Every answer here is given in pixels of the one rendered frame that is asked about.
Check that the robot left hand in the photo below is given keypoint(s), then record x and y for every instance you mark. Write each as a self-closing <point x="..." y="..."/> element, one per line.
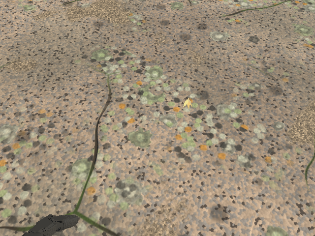
<point x="52" y="224"/>

